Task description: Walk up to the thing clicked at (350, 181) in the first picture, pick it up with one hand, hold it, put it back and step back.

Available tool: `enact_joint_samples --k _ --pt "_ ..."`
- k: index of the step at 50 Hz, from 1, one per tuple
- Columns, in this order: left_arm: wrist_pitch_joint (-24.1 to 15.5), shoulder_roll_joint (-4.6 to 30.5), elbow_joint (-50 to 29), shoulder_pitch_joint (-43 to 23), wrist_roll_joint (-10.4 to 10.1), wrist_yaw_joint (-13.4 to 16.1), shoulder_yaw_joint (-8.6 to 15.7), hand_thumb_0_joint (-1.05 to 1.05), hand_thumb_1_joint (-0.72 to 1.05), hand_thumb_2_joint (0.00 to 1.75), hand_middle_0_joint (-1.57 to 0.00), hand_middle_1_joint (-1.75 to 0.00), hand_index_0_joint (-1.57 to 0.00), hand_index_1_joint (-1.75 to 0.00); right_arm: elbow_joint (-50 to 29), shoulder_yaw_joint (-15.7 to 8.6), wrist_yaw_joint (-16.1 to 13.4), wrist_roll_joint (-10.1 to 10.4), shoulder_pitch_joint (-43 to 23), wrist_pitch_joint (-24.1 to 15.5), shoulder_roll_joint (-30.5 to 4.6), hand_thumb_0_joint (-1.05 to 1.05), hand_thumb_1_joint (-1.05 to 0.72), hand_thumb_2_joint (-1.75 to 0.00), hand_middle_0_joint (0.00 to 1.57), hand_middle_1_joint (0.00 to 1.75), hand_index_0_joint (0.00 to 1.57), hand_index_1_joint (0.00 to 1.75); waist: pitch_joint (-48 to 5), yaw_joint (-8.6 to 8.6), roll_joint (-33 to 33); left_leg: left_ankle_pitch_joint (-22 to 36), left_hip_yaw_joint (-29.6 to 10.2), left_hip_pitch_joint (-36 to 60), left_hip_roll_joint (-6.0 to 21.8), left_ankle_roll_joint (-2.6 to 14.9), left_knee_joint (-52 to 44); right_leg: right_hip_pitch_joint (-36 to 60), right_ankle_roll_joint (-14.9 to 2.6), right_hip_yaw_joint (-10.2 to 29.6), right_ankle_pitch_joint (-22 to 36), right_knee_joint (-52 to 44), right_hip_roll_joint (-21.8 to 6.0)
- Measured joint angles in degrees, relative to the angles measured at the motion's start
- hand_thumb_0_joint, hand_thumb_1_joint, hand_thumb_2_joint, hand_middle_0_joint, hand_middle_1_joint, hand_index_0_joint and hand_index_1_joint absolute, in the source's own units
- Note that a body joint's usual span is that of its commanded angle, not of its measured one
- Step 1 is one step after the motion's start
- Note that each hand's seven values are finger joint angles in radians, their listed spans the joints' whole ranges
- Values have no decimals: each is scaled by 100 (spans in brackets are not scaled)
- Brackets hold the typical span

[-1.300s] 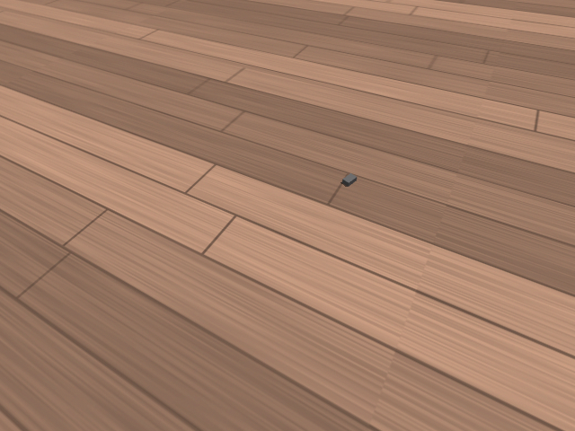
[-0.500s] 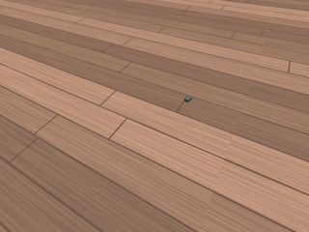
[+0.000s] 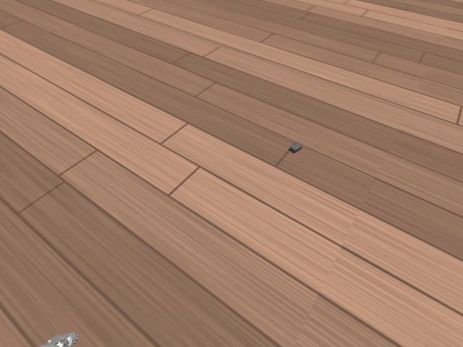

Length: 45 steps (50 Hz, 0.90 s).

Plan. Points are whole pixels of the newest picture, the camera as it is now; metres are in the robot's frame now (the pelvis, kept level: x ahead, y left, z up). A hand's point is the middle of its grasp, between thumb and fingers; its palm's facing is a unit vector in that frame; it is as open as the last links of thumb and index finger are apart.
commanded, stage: walk up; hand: left
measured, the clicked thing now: (295, 147) +1.37 -0.36 -0.75
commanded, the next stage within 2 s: none
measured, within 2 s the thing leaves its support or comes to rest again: neither
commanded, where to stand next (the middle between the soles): +1.20 -0.78 m, yaw +37 degrees
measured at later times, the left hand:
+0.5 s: hand out of the picture +0.13 +0.15 -0.18, palm faces +0.19 -0.94 -0.30, open 7.4 cm
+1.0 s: hand (252, 306) +0.24 -0.02 -0.13, palm faces +0.42 -0.83 -0.36, open 7.3 cm
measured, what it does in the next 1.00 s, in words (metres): walks ahead, turning left: right foot, then left foot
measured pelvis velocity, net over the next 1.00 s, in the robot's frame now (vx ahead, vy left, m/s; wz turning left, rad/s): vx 0.37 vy -0.27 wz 0.43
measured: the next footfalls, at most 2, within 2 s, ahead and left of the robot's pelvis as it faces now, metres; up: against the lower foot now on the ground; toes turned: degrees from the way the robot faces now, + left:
right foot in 0.08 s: +0.06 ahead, -0.18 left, +0.00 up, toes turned +2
left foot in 0.40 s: +0.27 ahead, +0.02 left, +0.00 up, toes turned +17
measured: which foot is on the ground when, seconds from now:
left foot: down 0.00-0.12, up 0.14-0.38, down 0.40-0.76, up 0.78-1.00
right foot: up 0.00-0.06, down 0.08-0.40, up 0.42-0.72, down 0.74-1.00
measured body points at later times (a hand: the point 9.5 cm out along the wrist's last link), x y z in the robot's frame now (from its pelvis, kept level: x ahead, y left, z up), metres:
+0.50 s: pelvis +0.17 -0.12 -0.02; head +0.18 -0.09 +0.42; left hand +0.12 +0.20 -0.15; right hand +0.36 -0.42 -0.09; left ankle +0.23 +0.00 -0.73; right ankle +0.11 -0.22 -0.66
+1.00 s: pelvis +0.37 -0.27 +0.00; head +0.38 -0.26 +0.45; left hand +0.22 +0.03 -0.11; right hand +0.61 -0.54 -0.09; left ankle +0.40 -0.15 -0.69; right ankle +0.40 -0.36 -0.73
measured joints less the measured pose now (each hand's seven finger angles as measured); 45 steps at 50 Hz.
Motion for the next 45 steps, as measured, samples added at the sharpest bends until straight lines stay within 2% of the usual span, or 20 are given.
enact_joint_samples --k 4,5,7,9,11,13,16,18,20,23,26,30,33,36,37,38,39,40,42,45 --pt "4 192 -157 128 45 -57 75 0 91 90 -20 -30 -20 -30 -180 -105 -27 -41 147 -30 -195 1 -90 -90 21 30 21 30 9 -14 14 -226 -150 95 205 -63 79 -52 90 108 -115 -299 -154" --pt "-7 207 -179 158 45 -56 81 0 91 90 -20 -30 -20 -30 -214 -119 -31 -41 168 -23 -248 1 -90 -90 21 30 21 30 24 -26 71 -315 -223 130 300 -74 143 33 180 -22 173 -448 -152" --pt "-116 149 -266 240 48 -35 53 0 91 90 -20 -30 -20 -30 -213 -140 -78 -29 235 55 -367 1 -90 -90 21 30 21 30 10 -54 303 -711 -435 -32 487 96 812 318 288 -390 885 -751 13" --pt "-189 92 -388 365 26 2 -18 0 91 90 -20 -30 -20 -30 -112 -97 -158 17 250 158 -347 1 -90 -90 20 30 21 30 -61 -33 251 -928 -33 -555 434 185 2036 601 213 -657 724 -944 -22" --pt "-212 -20 -475 508 -54 41 -108 0 91 90 -20 -30 -20 -30 -89 -16 -133 69 215 143 -370 1 -90 -90 20 30 21 30 -50 46 227 -728 450 -1005 397 270 2738 997 143 -864 738 -1390 -44" --pt "-229 -106 -525 670 -97 89 -192 0 91 90 -20 -30 -21 -30 -203 39 -70 120 108 68 -414 1 -90 -90 20 30 21 30 58 153 237 -530 774 -1286 375 329 2696 1337 91 -988 802 -1773 -3" --pt "-169 -133 -562 880 -127 116 -269 0 91 90 -20 -30 -21 -30 -510 75 -3 184 -101 -39 -426 1 -90 -90 20 30 21 30 287 255 233 -153 1060 -1403 312 365 1605 1683 -20 -1183 680 -1952 103" --pt "-106 -82 -613 1021 -157 114 -316 0 91 90 -20 -30 -21 -30 -736 62 -27 212 -202 -119 -392 1 -90 -90 20 30 21 30 423 300 177 390 1236 -1247 190 389 736 1758 -69 -1307 336 -1620 132" --pt "-44 -45 -669 1203 -167 137 -343 0 91 90 -20 -30 -21 -30 -951 26 -101 180 -216 -213 -385 1 -90 -90 20 30 21 30 478 313 137 922 1296 -1019 75 540 376 1573 -115 -1382 -124 -642 114" --pt "89 -52 -616 1293 -130 152 -375 0 91 90 -20 -30 -21 -30 -1164 35 -246 212 -249 -233 -272 1 -90 -90 20 30 21 30 518 246 -109 460 1295 -1052 -11 545 1032 579 93 -734 -104 1707 128" --pt "124 -13 -588 1315 -133 65 -417 1 91 90 -20 -30 -21 -30 -1163 123 -321 290 -169 -216 -154 1 -90 -90 21 30 21 30 394 179 -249 304 1192 -719 31 430 903 -354 265 -389 270 2591 -96" --pt "93 85 -719 1233 -127 -127 -302 1 91 90 -20 -30 -21 -30 -1017 209 -252 171 110 -253 -153 1 -90 -90 21 30 21 30 167 127 -249 181 846 -448 217 238 721 -997 255 -174 495 1590 -622" --pt "105 168 -841 1187 -122 -213 -198 0 91 90 -20 -30 -21 -30 -856 180 -191 61 242 -251 -257 1 -90 -90 21 30 21 30 59 81 -126 12 508 -381 420 96 769 -1049 215 -101 586 805 -810" --pt "121 298 -885 1254 -124 -208 -88 0 91 90 -20 -30 -21 -30 -709 105 -180 13 286 -186 -367 1 -89 -90 21 30 22 30 -86 38 -12 -236 189 -356 648 -12 898 -786 236 -274 747 282 -809" --pt "104 356 -905 1309 -128 -192 -48 0 91 90 -20 -30 -21 -30 -672 79 -197 0 292 -144 -411 1 -89 -90 21 30 22 30 -145 45 19 -459 87 -399 727 31 1056 -596 255 -378 832 23 -756" --pt "56 369 -916 1349 -111 -151 -7 0 91 90 -20 -30 -21 -30 -628 42 -234 -8 281 -91 -486 1 -89 -90 21 30 22 30 -179 88 127 -906 -78 -504 821 166 1373 -521 392 -494 1155 -50 -640" --pt "3 342 -928 1372 -64 -94 4 0 91 90 -20 -30 -21 -30 -552 -9 -299 13 257 -25 -555 1 -89 -90 21 30 22 30 -206 145 247 -1240 -274 -725 800 230 1968 -549 458 -630 1111 120 -554" --pt "-26 300 -919 1387 -41 -34 -16 0 91 90 -20 -30 -21 -30 -462 -53 -374 46 223 48 -585 1 -90 -90 21 30 21 30 -230 215 303 -1309 -299 -979 688 264 2633 -542 454 -737 981 229 -529" --pt "-31 155 -822 1426 -73 43 -81 0 91 90 -20 -30 -21 -30 -308 -78 -425 138 120 97 -617 1 -90 -90 21 30 21 30 -242 326 386 -1053 -7 -1352 510 303 3500 -313 355 -915 893 45 -494" --pt "-74 -21 -675 1550 -85 87 -186 0 91 90 -20 -30 -21 -30 -322 -25 -346 240 -12 -33 -618 1 -90 -90 20 30 21 30 -188 412 447 -703 559 -1595 394 301 3401 120 156 -1119 1026 -585 -397"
